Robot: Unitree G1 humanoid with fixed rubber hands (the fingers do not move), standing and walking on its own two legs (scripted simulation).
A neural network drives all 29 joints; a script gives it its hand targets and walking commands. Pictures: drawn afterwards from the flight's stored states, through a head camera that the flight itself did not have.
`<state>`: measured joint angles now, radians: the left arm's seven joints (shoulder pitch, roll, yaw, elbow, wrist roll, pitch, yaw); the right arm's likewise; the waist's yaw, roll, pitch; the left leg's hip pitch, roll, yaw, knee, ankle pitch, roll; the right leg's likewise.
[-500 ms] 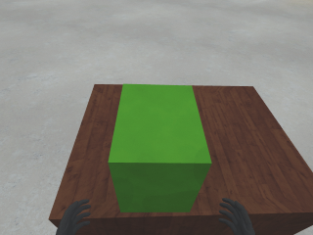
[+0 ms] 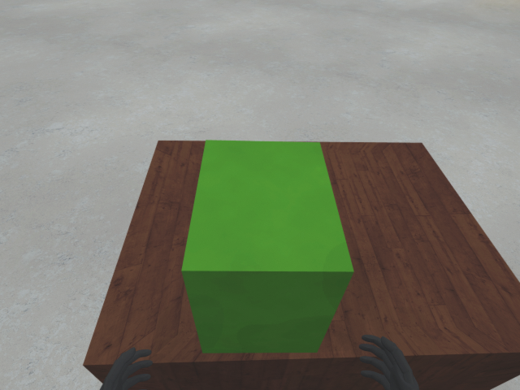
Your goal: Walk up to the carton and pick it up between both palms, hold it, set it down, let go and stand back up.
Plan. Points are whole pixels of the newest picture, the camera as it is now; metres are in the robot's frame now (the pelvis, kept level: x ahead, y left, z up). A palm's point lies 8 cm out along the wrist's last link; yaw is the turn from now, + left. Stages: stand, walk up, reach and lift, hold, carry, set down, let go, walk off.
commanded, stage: set down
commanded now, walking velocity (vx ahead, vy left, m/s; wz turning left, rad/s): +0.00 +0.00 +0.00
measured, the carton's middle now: (261, 246) +0.40 -0.01 -0.02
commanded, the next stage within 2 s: let go in 0.70 s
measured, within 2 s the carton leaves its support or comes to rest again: neither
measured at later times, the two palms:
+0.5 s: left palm out of the picture +0.15 +0.22 -0.08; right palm out of the picture +0.15 -0.22 -0.06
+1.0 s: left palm out of the picture +0.16 +0.22 -0.08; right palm out of the picture +0.16 -0.22 -0.07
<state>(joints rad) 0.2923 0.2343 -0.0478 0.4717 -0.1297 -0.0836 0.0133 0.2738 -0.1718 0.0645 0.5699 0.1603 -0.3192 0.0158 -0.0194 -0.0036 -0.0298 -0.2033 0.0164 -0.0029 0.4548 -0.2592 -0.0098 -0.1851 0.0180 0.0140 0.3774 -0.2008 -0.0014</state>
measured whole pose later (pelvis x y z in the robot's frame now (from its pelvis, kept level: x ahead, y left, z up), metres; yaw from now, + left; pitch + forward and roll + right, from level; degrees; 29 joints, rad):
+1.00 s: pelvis +0.00 +0.00 +0.00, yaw +0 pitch +1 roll -1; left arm 0.21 0.23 -0.03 0.52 -0.05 0.10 0.01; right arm 0.17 -0.20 0.03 0.71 0.06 -0.24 0.03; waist -0.02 0.00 0.01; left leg -0.20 0.02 0.00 0.45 -0.26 -0.01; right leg -0.19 0.02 0.01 0.38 -0.20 0.00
